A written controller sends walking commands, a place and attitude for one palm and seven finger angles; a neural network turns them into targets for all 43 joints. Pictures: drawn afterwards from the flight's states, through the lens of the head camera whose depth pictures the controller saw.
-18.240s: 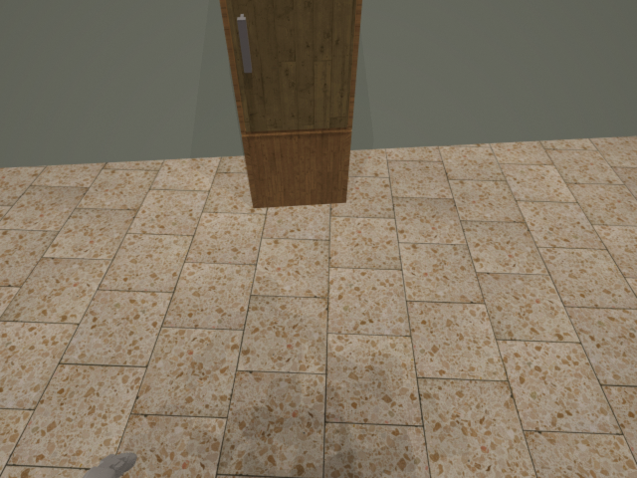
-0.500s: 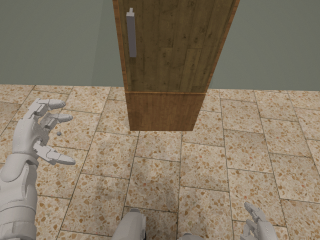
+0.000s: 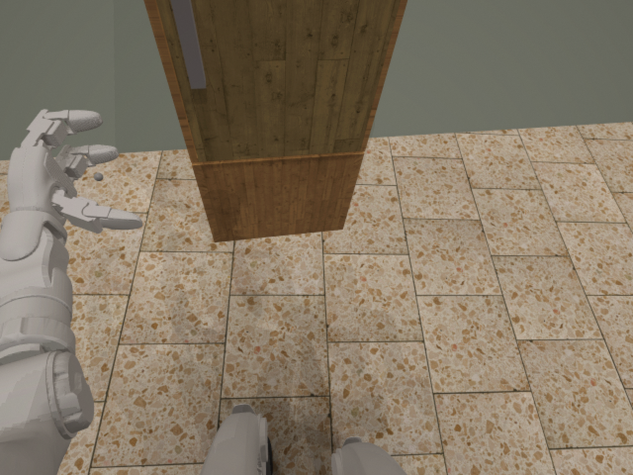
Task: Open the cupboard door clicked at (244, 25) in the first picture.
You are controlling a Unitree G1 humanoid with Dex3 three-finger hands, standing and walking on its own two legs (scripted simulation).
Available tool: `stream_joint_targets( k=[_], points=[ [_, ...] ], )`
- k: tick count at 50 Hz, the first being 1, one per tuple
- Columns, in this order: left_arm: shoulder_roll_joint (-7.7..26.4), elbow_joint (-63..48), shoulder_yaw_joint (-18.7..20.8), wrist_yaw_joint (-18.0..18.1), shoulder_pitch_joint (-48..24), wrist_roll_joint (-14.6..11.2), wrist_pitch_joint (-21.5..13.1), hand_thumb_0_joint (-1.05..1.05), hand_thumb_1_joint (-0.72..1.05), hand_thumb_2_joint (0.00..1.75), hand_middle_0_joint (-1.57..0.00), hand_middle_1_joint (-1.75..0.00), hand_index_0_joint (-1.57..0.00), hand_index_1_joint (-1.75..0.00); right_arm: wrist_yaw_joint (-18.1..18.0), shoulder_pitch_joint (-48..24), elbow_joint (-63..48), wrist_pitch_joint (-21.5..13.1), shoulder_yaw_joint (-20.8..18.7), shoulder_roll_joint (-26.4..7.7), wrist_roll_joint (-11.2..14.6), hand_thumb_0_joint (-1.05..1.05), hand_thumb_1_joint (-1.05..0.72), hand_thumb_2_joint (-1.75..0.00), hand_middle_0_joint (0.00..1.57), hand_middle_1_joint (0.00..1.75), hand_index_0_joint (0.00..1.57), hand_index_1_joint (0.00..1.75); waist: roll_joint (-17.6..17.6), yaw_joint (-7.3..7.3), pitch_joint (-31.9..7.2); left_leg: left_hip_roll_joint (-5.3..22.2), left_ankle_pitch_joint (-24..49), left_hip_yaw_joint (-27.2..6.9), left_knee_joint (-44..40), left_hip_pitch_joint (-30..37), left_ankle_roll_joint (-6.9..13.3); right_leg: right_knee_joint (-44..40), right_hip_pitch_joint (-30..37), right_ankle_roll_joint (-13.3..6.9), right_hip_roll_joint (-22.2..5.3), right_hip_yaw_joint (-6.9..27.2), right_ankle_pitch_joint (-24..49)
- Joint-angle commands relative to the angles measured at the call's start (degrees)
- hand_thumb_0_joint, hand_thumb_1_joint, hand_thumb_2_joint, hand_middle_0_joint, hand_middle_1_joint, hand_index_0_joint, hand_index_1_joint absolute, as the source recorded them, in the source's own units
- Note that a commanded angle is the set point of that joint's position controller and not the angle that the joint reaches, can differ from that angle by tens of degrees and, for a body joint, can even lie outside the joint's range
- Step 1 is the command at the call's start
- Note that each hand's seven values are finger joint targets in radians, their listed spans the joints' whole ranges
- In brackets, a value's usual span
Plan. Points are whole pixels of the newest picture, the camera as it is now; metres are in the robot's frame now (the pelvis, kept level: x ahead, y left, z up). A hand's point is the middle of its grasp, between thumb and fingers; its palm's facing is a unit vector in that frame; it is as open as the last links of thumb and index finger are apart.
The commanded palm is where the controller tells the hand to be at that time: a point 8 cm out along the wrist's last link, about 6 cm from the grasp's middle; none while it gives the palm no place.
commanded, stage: move the hooked fingers beside the handle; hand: left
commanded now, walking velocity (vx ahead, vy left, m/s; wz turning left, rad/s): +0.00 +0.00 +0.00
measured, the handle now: (189, 33) +0.75 +0.19 +0.07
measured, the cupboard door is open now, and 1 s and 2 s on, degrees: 0 0 0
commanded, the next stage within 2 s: none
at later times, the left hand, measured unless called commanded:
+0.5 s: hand (138, 101) +0.58 +0.24 +0.08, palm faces +0.13 -0.99 -0.01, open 14.0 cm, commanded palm +0.59 +0.27 +0.07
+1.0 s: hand (140, 60) +0.67 +0.25 +0.08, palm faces +0.11 -0.99 +0.02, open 14.0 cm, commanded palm +0.70 +0.23 +0.06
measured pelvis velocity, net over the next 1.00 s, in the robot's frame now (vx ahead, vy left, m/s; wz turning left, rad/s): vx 0.01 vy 0.02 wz -0.10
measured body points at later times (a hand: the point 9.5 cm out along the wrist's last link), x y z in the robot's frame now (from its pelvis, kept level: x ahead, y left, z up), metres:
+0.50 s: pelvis +0.00 +0.00 -0.03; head +0.17 +0.04 +0.39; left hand +0.57 +0.29 +0.08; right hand -0.05 -0.27 -0.11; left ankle +0.08 +0.09 -0.65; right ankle -0.03 -0.11 -0.65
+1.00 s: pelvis +0.01 +0.02 -0.05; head +0.26 +0.06 +0.33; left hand +0.66 +0.30 +0.08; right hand -0.10 -0.20 -0.10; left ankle +0.08 +0.09 -0.65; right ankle -0.03 -0.11 -0.65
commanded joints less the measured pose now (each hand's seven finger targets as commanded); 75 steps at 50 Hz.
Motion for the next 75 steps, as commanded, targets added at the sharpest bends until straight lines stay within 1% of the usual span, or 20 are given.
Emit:
stream_joint_targets(
  k=[1, 5, 10, 14, 17, 21, 26, 29, 32, 37, 40, 44, 46, 47, 51, 58, 63, 68, 72, 75],
  points=[
    [19.69, -8.27, 3.28, 0.68, -29.16, 0.74, -5.34, 0.0, -0.5, 0.3, -0.3, -1.2, -0.3, -1.2, -0.93, 7.22, -3.46, -0.05, -3.92, -10.76, -0.41, 0.0, -0.9, -0.9, 0.2, 0.3, 0.2, 0.3, 8.31, -1.03, -25.0, 1.16, 13.11, -6.94, -5.3, 34.68, -0.73, -8.52, -9.12, 0.27, -1.06, 1.98, 14.93],
    [20.14, -4.11, 2.41, 1.5, -33.38, 2.26, -5.06, 0.0, -0.5, 0.3, -0.3, -1.2, -0.3, -1.2, -0.5, 8.77, -3.03, 1.1, -3.66, -10.9, -0.86, 0.0, -0.9, -0.9, 0.2, 0.3, 0.2, 0.3, 10.0, -2.29, -25.95, 1.39, 14.06, -7.49, -4.53, 35.05, -0.69, -8.08, -11.43, 0.3, -0.88, 1.68, 14.83],
    [23.87, 2.85, 2.73, 2.42, -40.17, 4.12, -3.27, 0.0, -0.5, 0.3, -0.3, -1.2, -0.3, -1.2, -0.47, 10.62, -2.87, 2.4, -3.0, -11.77, -1.17, 0.0, -0.9, -0.9, 0.2, 0.3, 0.2, 0.3, 7.52, -5.25, -23.53, 1.69, 11.59, -7.78, -3.1, 30.15, -0.1, -7.93, -13.63, 0.76, -0.76, 1.7, 13.31],
    [25.83, 2.74, 2.76, 3.43, -46.14, 5.66, -3.51, 0.0, -0.5, 0.3, -0.3, -1.2, -0.3, -1.2, -0.03, 11.99, -2.86, 2.9, -2.7, -11.97, -1.81, 0.0, -0.9, -0.9, 0.2, 0.3, 0.2, 0.3, 12.38, -5.89, -26.95, 1.97, 13.47, -8.37, -1.74, 31.87, -0.39, -6.61, -16.33, 0.44, -0.62, 1.48, 13.43],
    [26.81, 5.52, 1.95, 4.19, -50.13, 6.75, -2.65, 0.0, -0.5, 0.3, -0.3, -1.2, -0.3, -1.2, 0.27, 12.84, -2.99, 3.4, -2.07, -12.16, -1.95, 0.0, -0.9, -0.9, 0.2, 0.3, 0.2, 0.3, 11.64, -7.94, -26.25, 2.13, 12.84, -8.63, -0.37, 29.29, 0.02, -6.1, -17.84, 0.67, -0.4, 1.39, 13.0],
    [30.92, 8.78, 2.67, 4.68, -54.1, 8.6, -0.9, 0.0, -0.5, 0.3, -0.3, -1.2, -0.3, -1.2, 0.34, 14.37, -3.14, 3.92, -1.26, -12.67, -2.17, 0.0, -0.9, -0.9, 0.2, 0.3, 0.2, 0.3, 12.2, -9.3, -27.15, 2.27, 12.98, -8.4, 1.65, 26.08, 0.47, -5.27, -18.29, 0.82, -0.24, 1.4, 13.09],
    [35.51, 8.04, 3.18, 5.35, -60.2, 11.18, 0.01, 0.0, -0.5, 0.3, -0.3, -1.2, -0.3, -1.2, 0.6, 16.33, -3.03, 4.48, -0.49, -12.83, -2.75, 0.0, -0.9, -0.9, 0.2, 0.3, 0.2, 0.3, 16.63, -10.61, -31.28, 2.57, 16.86, -8.56, 4.43, 26.11, 0.7, -3.44, -19.28, 0.75, 0.06, 1.14, 15.2],
    [36.18, 7.54, 2.31, 5.63, -64.2, 12.28, 0.74, 0.0, -0.5, 0.3, -0.3, -1.2, -0.3, -1.2, 0.85, 17.52, -2.68, 4.86, -0.14, -12.89, -3.01, 0.0, -0.9, -0.9, 0.2, 0.3, 0.2, 0.3, 18.85, -12.01, -32.16, 2.95, 18.89, -9.31, 5.3, 26.99, 0.67, -2.55, -21.14, 0.7, 0.29, 0.55, 15.96],
    [38.99, 10.65, 2.58, 5.15, -64.83, 13.12, 3.07, 0.0, -0.5, 0.3, -0.3, -1.2, -0.3, -1.2, 0.74, 18.68, -2.81, 5.21, 0.63, -13.03, -2.9, 0.0, -0.9, -0.9, 0.2, 0.3, 0.2, 0.3, 17.22, -13.18, -30.7, 2.94, 18.07, -8.51, 6.52, 22.83, 1.34, -2.72, -19.48, 1.11, 0.53, 0.64, 16.8],
    [43.27, 9.92, 2.57, 4.23, -69.13, 15.08, 5.01, 0.0, -0.5, 0.3, -0.3, -1.2, -0.3, -1.2, 0.75, 20.76, -2.42, 5.57, 1.53, -13.16, -3.33, 0.0, -0.9, -0.9, 0.2, 0.3, 0.2, 0.3, 20.81, -14.41, -31.9, 3.35, 20.82, -8.75, 8.25, 22.59, 1.53, -1.4, -20.71, 1.08, 0.89, -0.05, 18.6],
    [43.65, 7.94, 2.08, 3.77, -71.97, 15.6, 5.38, 0.0, -0.5, 0.3, -0.3, -1.2, -0.3, -1.2, 0.84, 22.04, -1.97, 5.52, 1.52, -13.13, -3.56, 0.0, -0.9, -0.9, 0.2, 0.3, 0.2, 0.3, 24.29, -14.95, -33.96, 3.76, 24.28, -9.57, 8.61, 26.26, 1.18, -0.87, -22.72, 0.8, 1.18, -0.68, 19.69],
    [39.2, 7.83, -1.5, 2.81, -74.26, 15.55, 7.02, 0.0, -0.5, 0.3, -0.3, -1.2, -0.3, -1.2, 1.07, 23.53, -1.07, 5.2, 1.46, -13.04, -3.64, 0.0, -0.9, -0.9, 0.2, 0.3, 0.2, 0.3, 26.72, -16.79, -32.82, 4.49, 26.4, -11.03, 8.06, 30.04, 0.97, -0.91, -26.81, 0.7, 1.41, -1.84, 19.48],
    [40.89, 8.21, -0.25, 2.57, -74.72, 15.87, 8.16, 0.0, -0.5, 0.3, -0.3, -1.2, -0.3, -1.2, 1.1, 24.63, -0.8, 5.18, 1.55, -13.11, -3.95, 0.0, -0.9, -0.9, 0.2, 0.3, 0.2, 0.3, 27.69, -16.6, -33.14, 4.49, 28.01, -11.23, 8.22, 30.49, 0.91, -0.8, -26.62, 0.53, 1.57, -2.17, 20.19],
    [40.61, 9.86, -0.25, 2.37, -74.06, 15.9, 9.16, 0.0, -0.5, 0.3, -0.3, -1.2, -0.3, -1.2, 1.19, 25.17, -0.97, 5.24, 1.74, -13.08, -3.94, 0.0, -0.9, -0.9, 0.2, 0.3, 0.2, 0.3, 26.24, -16.82, -32.47, 4.38, 27.9, -11.27, 8.17, 29.67, 1.03, -0.82, -26.32, 0.51, 1.78, -2.45, 20.25],
    [40.41, 9.97, -0.41, 2.77, -74.99, 17.51, 11.07, 0.0, -0.5, 0.3, -0.3, -1.2, -0.3, -1.2, 1.75, 26.62, -1.41, 5.51, 1.8, -12.81, -4.67, 0.0, -0.9, -0.9, 0.2, 0.3, 0.2, 0.3, 27.86, -16.9, -31.43, 4.47, 30.98, -11.95, 8.35, 30.57, 0.82, -0.45, -27.78, 0.36, 1.87, -3.15, 20.78],
    [37.48, 3.52, -0.62, 4.9, -79.14, 18.81, 9.85, 0.0, -0.5, 0.3, -0.3, -1.2, -0.3, -1.2, 3.21, 28.61, -0.88, 5.33, 0.3, -12.7, -5.83, 0.0, -0.9, -0.9, 0.2, 0.3, 0.2, 0.3, 32.13, -17.52, -34.62, 5.8, 34.79, -16.26, 7.04, 39.34, -0.74, 0.22, -32.16, 0.33, 1.78, -3.67, 19.69],
    [34.14, 6.57, -2.0, 5.53, -78.96, 19.2, 11.92, 0.0, -0.5, 0.3, -0.3, -1.2, -0.3, -1.2, 3.92, 29.13, -0.87, 5.13, 0.08, -12.86, -5.89, 0.0, -0.9, -0.9, 0.2, 0.3, 0.2, 0.3, 31.81, -18.16, -32.38, 5.98, 31.2, -18.02, 5.67, 39.54, -0.94, 0.06, -34.11, 0.46, 1.47, -3.99, 18.05],
    [34.8, 9.39, -2.3, 7.46, -78.95, 21.08, 12.7, 0.0, -0.5, 0.3, -0.3, -1.2, -0.3, -1.2, 4.26, 28.52, -1.99, 4.84, 0.67, -13.18, -6.24, 0.0, -0.9, -0.9, 0.2, 0.3, 0.2, 0.3, 30.63, -18.9, -27.78, 5.87, 22.39, -18.03, 5.17, 33.91, -0.42, 0.64, -35.55, 0.36, 1.15, -4.14, 15.73],
    [36.57, 7.03, -1.89, 8.3, -80.49, 21.58, 10.8, 0.0, -0.5, 0.3, -0.3, -1.2, -0.3, -1.2, 4.35, 28.2, -2.0, 4.17, 0.47, -13.82, -6.5, 0.0, -0.9, -0.9, 0.2, 0.3, 0.2, 0.3, 31.4, -19.0, -29.52, 6.37, 19.41, -19.21, 4.89, 34.27, -0.85, 1.69, -36.53, 0.32, 1.0, -4.1, 15.1],
    [33.95, 6.77, -3.98, 7.88, -81.21, 21.34, 10.08, 0.0, -0.5, 0.3, -0.3, -1.2, -0.3, -1.2, 4.5, 27.33, -1.64, 3.68, 0.25, -13.86, -6.19, 0.0, -0.9, -0.9, 0.2, 0.3, 0.2, 0.3, 33.46, -19.41, -29.51, 6.89, 17.82, -20.99, 4.25, 36.49, -1.61, 2.4, -38.96, 0.46, 0.79, -4.11, 14.45]
  ],
)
